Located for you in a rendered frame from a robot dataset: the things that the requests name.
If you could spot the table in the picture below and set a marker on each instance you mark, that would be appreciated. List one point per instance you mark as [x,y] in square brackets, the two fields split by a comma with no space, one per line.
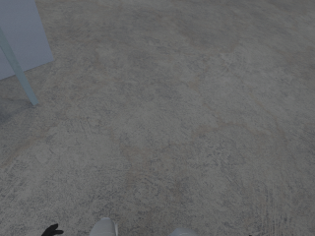
[9,54]

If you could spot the left robot hand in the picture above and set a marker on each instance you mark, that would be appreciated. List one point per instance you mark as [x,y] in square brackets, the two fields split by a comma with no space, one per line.
[50,231]

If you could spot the left robot thigh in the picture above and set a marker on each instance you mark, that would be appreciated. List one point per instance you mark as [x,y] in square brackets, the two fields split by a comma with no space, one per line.
[105,227]

